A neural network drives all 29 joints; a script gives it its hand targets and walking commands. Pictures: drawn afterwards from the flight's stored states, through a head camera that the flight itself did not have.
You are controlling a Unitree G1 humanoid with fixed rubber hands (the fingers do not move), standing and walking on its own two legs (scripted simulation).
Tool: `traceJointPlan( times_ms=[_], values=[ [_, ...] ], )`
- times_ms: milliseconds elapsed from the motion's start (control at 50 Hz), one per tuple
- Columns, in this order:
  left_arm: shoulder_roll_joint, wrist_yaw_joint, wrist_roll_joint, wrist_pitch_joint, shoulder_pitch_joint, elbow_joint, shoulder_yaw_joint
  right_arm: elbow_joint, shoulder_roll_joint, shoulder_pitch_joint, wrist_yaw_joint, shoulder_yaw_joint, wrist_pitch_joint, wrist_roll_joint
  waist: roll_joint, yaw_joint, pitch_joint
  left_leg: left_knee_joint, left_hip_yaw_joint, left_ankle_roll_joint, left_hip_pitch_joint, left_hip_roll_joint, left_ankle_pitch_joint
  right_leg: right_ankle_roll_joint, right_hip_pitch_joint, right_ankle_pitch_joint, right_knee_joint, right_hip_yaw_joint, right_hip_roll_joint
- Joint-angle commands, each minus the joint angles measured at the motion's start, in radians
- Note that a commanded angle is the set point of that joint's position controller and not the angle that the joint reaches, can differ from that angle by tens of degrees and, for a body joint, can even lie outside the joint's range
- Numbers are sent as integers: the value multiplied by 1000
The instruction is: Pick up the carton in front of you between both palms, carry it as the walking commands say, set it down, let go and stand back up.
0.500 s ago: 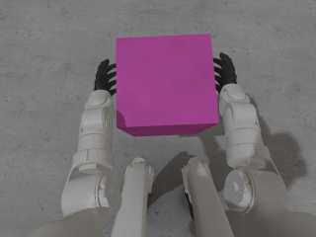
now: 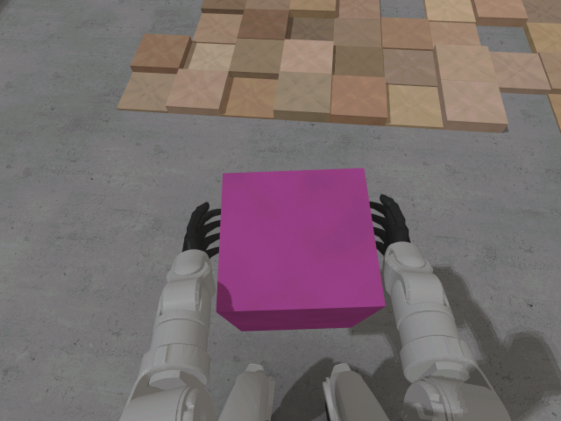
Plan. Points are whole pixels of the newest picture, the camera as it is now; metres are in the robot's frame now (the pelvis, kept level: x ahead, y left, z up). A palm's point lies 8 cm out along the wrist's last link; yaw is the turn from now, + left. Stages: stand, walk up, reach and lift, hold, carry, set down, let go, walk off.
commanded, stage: reach and lift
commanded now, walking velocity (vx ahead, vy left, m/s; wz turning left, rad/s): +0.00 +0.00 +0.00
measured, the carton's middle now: (295, 260) +0.37 +0.01 -0.10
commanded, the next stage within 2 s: hold in 1.50 s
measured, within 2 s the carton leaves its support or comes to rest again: neither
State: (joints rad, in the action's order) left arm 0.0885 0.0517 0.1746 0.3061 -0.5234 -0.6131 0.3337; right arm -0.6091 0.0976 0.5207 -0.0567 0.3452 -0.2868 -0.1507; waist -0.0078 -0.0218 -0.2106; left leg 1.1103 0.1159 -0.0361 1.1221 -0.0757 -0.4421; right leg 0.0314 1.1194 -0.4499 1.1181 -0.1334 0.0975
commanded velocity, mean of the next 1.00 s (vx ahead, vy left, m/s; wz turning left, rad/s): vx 0.00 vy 0.00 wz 0.00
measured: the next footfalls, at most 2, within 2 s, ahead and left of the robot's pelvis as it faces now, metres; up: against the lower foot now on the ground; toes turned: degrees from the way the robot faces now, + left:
none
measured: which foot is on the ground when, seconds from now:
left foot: down 0.00-1.00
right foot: down 0.00-1.00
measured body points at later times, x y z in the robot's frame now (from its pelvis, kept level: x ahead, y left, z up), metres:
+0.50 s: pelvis +0.04 +0.00 +0.09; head +0.01 +0.00 +0.54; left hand +0.32 +0.16 +0.10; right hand +0.34 -0.15 +0.10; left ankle +0.04 +0.13 -0.64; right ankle +0.03 -0.13 -0.64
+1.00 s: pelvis +0.01 +0.00 +0.09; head +0.00 +0.00 +0.54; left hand +0.32 +0.16 +0.11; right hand +0.33 -0.14 +0.12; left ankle +0.04 +0.13 -0.64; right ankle +0.03 -0.13 -0.64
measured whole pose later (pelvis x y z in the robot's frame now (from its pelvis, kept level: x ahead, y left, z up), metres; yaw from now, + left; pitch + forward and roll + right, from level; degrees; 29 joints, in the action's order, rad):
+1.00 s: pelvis +0.01 +0.00 +0.09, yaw +1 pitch -4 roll +0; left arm 0.15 -0.01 0.27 0.62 -0.33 -0.36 0.29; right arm -0.36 0.15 0.34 0.01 0.30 -0.61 -0.27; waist 0.01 -0.01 0.03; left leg 0.48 0.14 -0.01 0.19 -0.05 -0.22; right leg 0.02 0.18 -0.23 0.47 -0.14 0.05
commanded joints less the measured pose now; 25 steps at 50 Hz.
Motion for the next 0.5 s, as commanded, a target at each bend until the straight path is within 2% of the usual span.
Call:
traceJointPlan(
  times_ms=[0, 20, 40, 60, 80, 100, 120, 140, 160, 180, 200, 220, 240, 260, 280, 300, 320, 340, 360, 380, 400, 420, 440, 460, 480],
  values=[
    [1025, -247, -156, -6, -394, 65, -620, 11, 1048, 316, 224, -621, -27, 80, -58, 65, -624, -235, -56, 9, -544, -59, 483, 9, -544, 516, -260, 52, 34],
    [1024, -252, -142, 12, -321, 29, -603, 0, 1034, 267, 218, -612, -36, 80, -31, 36, -536, -282, -54, 9, -563, -61, 474, -1, -582, 490, -317, 57, 33],
    [1038, -250, -130, 12, -267, 41, -612, 51, 1049, 307, 223, -618, -29, 87, 15, 14, -496, -332, -53, 14, -598, -51, 500, 3, -583, 477, -338, 61, 39],
    [1031, -254, -121, 25, -226, 2, -585, 29, 1039, 210, 221, -597, -42, 69, -3, 28, -422, -366, -43, 15, -602, -55, 468, 0, -615, 460, -392, 56, 38],
    [1018, -258, -107, 22, -212, 72, -600, 115, 1087, 237, 224, -711, -39, 119, -20, -16, -463, -355, -66, 17, -628, -61, 536, 11, -669, 555, -414, 29, 20],
    [969, -256, -142, 19, -219, 135, -649, 142, 1057, 254, 225, -731, -46, 140, -34, -7, -503, -380, -50, 11, -678, -48, 603, 23, -702, 639, -398, 54, 20],
    [1019, -244, -129, 30, -222, 51, -622, 96, 1002, 250, 223, -672, -48, 98, -1, 10, -436, -418, -19, 6, -670, -35, 593, -2, -726, 596, -428, 43, 18],
    [935, -236, -92, 30, -205, 111, -615, 51, 998, 207, 219, -602, -63, 73, -13, -23, -319, -453, -21, 20, -684, -37, 515, -5, -689, 500, -471, 35, 14],
    [966, -235, -123, 35, -249, 123, -642, 66, 981, 243, 218, -596, -57, 89, 6, 34, -301, -476, -12, 17, -684, -28, 406, -21, -723, 411, -478, 48, 24],
    [981, -232, -114, 40, -161, 113, -645, 64, 1032, 160, 219, -653, -74, 91, -2, 7, -273, -494, -7, 25, -772, -21, 472, -8, -703, 421, -509, 38, 28],
    [1010, -240, -151, 43, -170, 165, -676, 136, 1038, 137, 219, -693, -74, 113, 5, 23, -281, -489, -18, 21, -800, -40, 512, -13, -802, 533, -516, 26, 14],
    [992, -242, -149, 61, -179, 193, -687, 85, 1011, 120, 227, -677, -93, 96, -4, 30, -329, -521, -25, 11, -837, -39, 534, -11, -799, 524, -551, 40, 20],
    [976, -246, -154, 78, -189, 261, -720, 114, 1059, 55, 236, -693, -116, 117, 25, 35, -304, -540, -14, 14, -867, -30, 546, -5, -870, 591, -550, 35, 11],
    [1014, -249, -155, 104, -181, 230, -717, 175, 1013, 155, 248, -705, -120, 130, 56, 27, -291, -572, -24, 8, -905, -38, 570, -8, -846, 561, -582, 43, 13],
    [1025, -249, -188, 118, -170, 265, -768, 226, 1047, 179, 255, -772, -126, 188, 31, 13, -352, -555, -14, 10, -947, -21, 613, -6, -907, 570, -579, 43, 6],
    [1028, -253, -160, 134, -96, 239, -723, 263, 1032, 140, 257, -769, -148, 169, 43, 5, -303, -592, -14, 12, -945, -28, 622, -8, -943, 587, -620, 48, 8],
    [1059, -250, -213, 149, -158, 314, -804, 247, 1048, 142, 268, -755, -165, 177, 18, 34, -310, -587, -12, 3, -971, -12, 608, -14, -972, 528, -618, 52, 14],
    [1042, -253, -205, 171, -101, 250, -777, 246, 1034, 105, 266, -740, -194, 179, 13, 34, -226, -630, -13, 16, -986, -10, 552, -2, -945, 503, -646, 58, 19],
    [996, -253, -151, 199, -82, 229, -723, 202, 976, 20, 265, -709, -224, 119, 65, 55, -113, -662, -17, 7, -960, -17, 562, -17, -925, 543, -692, 33, -7],
    [984, -257, -153, 205, -115, 237, -715, 209, 1005, 115, 272, -704, -230, 138, 17, 36, -128, -664, -32, 13, -990, -15, 512, -7, -957, 471, -690, 55, 13],
    [985, -261, -135, 219, -120, 273, -711, 187, 1014, 101, 278, -688, -238, 138, 54, 32, -73, -671, -17, 11, -964, -19, 470, -13, -946, 425, -702, 43, -3],
    [1005, -254, -167, 236, -93, 301, -726, 252, 958, 122, 287, -687, -251, 147, 27, 46, -52, -712, -20, 7, -990, -13, 510, -5, -946, 481, -701, 69, 12],
    [1036, -262, -192, 232, -210, 303, -715, 242, 985, 141, 285, -691, -260, 132, -6, 55, -64, -682, -24, 11, -961, -19, 445, -16, -997, 410, -720, 51, -7],
    [991, -263, -168, 246, -218, 288, -708, 188, 1012, 137, 287, -653, -282, 123, 23, 55, 20, -707, -22, 24, -999, -11, 414, -4, -903, 405, -717, 55, 6],
    [970, -261, -121, 272, -186, 258, -646, 186, 967, 145, 294, -647, -293, 93, -1, 21, 11, -715, -26, 20, -979, -11, 337, -13, -959, 344, -735, 65, -16]
  ],
)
